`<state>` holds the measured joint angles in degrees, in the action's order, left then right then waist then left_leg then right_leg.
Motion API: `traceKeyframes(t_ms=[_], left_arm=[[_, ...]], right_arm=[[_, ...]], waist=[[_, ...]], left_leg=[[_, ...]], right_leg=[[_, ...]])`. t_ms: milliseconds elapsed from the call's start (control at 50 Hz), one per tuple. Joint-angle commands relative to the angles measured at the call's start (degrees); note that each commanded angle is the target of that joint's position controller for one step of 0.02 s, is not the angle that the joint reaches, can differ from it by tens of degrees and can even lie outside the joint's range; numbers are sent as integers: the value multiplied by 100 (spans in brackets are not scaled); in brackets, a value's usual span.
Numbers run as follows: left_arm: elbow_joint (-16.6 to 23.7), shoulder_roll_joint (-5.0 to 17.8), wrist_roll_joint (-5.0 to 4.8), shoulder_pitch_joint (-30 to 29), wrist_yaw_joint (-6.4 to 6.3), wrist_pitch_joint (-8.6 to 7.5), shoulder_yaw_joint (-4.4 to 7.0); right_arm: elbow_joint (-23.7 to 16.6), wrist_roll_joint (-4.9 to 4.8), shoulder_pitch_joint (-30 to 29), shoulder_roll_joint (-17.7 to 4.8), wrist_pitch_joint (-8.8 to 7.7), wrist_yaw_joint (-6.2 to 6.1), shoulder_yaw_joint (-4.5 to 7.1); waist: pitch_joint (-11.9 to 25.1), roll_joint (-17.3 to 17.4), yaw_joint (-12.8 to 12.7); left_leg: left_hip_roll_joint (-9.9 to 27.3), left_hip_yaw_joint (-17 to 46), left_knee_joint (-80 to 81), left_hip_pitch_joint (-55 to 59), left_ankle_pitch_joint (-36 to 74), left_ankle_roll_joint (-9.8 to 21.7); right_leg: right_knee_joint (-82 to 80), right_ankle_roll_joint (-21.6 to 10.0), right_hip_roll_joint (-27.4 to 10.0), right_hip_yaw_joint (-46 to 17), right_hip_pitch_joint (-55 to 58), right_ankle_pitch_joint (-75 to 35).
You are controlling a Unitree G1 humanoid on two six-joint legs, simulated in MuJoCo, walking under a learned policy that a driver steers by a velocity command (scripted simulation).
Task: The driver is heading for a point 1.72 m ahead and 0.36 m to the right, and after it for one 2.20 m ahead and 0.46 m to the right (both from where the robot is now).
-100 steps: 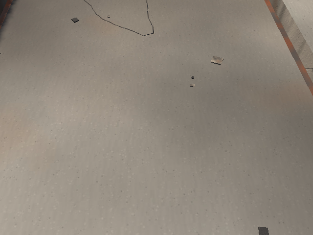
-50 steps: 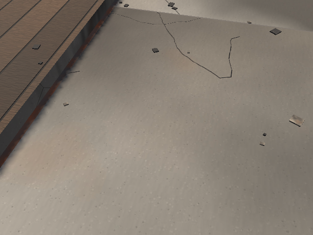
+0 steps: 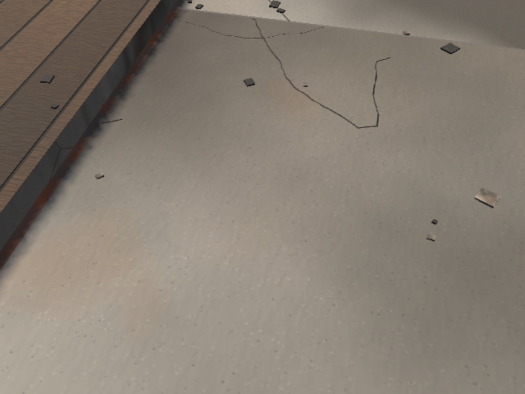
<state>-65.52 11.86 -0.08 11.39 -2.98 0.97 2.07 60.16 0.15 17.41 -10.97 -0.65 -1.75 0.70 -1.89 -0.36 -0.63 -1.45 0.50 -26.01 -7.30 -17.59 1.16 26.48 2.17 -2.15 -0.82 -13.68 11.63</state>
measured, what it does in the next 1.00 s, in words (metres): lifts its left foot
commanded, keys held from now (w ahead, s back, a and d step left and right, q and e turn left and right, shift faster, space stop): no key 0.66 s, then w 0.34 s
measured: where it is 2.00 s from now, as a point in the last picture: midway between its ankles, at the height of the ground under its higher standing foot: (292, 360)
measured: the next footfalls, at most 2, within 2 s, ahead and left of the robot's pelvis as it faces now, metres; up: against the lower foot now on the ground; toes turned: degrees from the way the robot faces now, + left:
left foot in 1.42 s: +0.48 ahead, +0.08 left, +0.00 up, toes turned +2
right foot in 1.96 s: +0.79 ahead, -0.17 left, +0.00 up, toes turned -3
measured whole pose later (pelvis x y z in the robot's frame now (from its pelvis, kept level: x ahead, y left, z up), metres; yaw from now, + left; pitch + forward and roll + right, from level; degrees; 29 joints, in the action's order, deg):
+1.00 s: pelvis +0.07 -0.05 -0.01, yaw +0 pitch +0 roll +0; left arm -62.4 11.7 -1.0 18.9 0.3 -6.5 3.1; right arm 60.0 -2.5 22.2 -13.5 -3.5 -1.1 2.4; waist 0.3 2.2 -0.9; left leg 0.2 3.3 -56.0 -16.3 -25.9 2.9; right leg 32.3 -2.9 0.8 4.2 -13.5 18.8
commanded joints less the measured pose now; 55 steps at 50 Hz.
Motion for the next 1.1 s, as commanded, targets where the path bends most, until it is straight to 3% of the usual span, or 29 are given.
traceKeyframes(t_ms=[20, 660, 680, 720, 740, 780, 820, 860, 900, 920, 940, 960, 980, 1000, 1020, 1060, 1100], left_arm=[[113, 561, -2, 196, -20, -30, 72], [131, 406, -21, 565, -36, -40, 28], [79, 334, -17, 664, -38, -35, 12], [94, 353, -72, 648, -49, -39, 39], [178, 352, -69, 506, -36, -84, 43], [418, 154, -79, 145, 61, -281, -9], [589, 229, -163, -20, 183, -479, 8], [635, 296, -223, 128, 265, -631, 36], [198, 303, -190, 1076, 297, -671, 138], [-2, 424, -148, 1702, 299, -648, 228], [-101, 891, -133, 2560, 256, -636, 360], [-105, 1297, -73, 3011, 340, -712, 379], [26, 919, -33, 2349, 342, -797, 238], [243, 645, -59, 1750, 356, -837, 155], [391, 571, -49, 1357, 394, -833, 98], [439, 339, -5, 1328, 412, -759, 1], [362, 407, 16, 1703, 349, -702, -13]], right_arm=[[-59, -3, 364, -546, -32, -14, 85], [152, -22, 651, -392, -31, -25, 43], [209, -23, 757, -348, -23, -33, 36], [165, -98, 750, -608, 8, -76, 128], [111, -130, 793, -745, -3, -89, 174], [71, -196, 985, -1128, -108, -77, 321], [-28, -151, 827, -1019, -236, -56, 330], [-153, -221, 547, -937, -287, -16, 327], [-248, -259, 290, -958, -240, 26, 324], [-328, -228, 158, -939, -263, 33, 302], [-462, -125, -2, -574, -318, 66, 192], [-648, -209, 104, -216, -431, 53, 128], [-652, -326, 51, -473, -516, 72, 183], [-680, -349, -102, -561, -580, 130, 195], [-631, -293, -112, -600, -612, 145, 226], [-610, -188, -211, -799, -600, 179, 354], [-627, -173, -330, -575, -522, 243, 336]], waist=[[-110, 56, 8], [-193, 44, 40], [-56, 80, 42], [-312, 353, 90], [-580, 534, 162], [-966, 1116, 337], [-1195, 1058, 277], [-1047, 823, 66], [-580, 545, -340], [-324, 267, -592], [73, -1086, -873], [360, -2050, -791], [-132, -1083, -435], [-501, -588, -270], [-536, -348, -130], [-481, -345, -52], [-406, -417, -77]], left_leg=[[251, 209, 623, -691, 899, 59], [226, 139, 581, -729, 873, 39], [186, 106, 635, -675, 297, 63], [278, 377, 809, -896, -1792, 335], [581, 812, 1062, -1001, -2654, 546], [1645, 2234, 1711, -929, -3275, 1146], [2075, 2682, 1820, -622, -2586, 1383], [1829, 2081, 1528, -377, -1712, 1099], [1146, 1116, 856, -1215, -959, 775], [814, 706, 29, -1664, -83, 614], [206, -107, -2162, -2402, -39, 221], [-331, 81, -3663, -3493, -1361, 140], [142, 568, -4608, -3931, -1152, 277], [435, 610, -4781, -4129, -480, 427], [651, 488, -4578, -3998, 73, 474], [863, 271, -4002, -3638, 675, 434], [868, 37, -3714, -3577, 855, 268]], right_leg=[[-247, -159, -21, -5, 448, -723], [-196, -189, 13, 2, 396, -752], [-163, -191, 98, 99, 453, -238], [335, -251, 429, 455, 13, 1481], [676, -292, 483, 523, -459, 1889], [1800, -382, 277, 457, -1248, 1367], [2316, -579, -110, 101, -1955, 1640], [1383, -730, -201, 119, -1630, 1646], [207, -601, 370, 721, 509, 374], [89, -577, 335, 448, 1399, 198], [-741, -931, -875, -1368, 2198, 707], [-1798, -1739, -1993, -4016, 2617, 1545], [-1817, -1806, -2197, -4094, 2135, 2052], [-1788, -1599, -1952, -3267, 1771, 1905], [-1852, -1394, -1632, -2492, 1541, 1332], [-1882, -1087, -1121, -1326, 1397, -101], [-1845, -1128, -979, -835, 1429, -1219]])
Keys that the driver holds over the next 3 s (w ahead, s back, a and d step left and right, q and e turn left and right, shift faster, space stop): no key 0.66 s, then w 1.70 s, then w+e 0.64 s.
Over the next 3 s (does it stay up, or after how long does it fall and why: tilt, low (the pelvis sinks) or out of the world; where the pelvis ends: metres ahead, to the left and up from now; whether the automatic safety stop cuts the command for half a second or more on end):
stays up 1.18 -0.07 -0.01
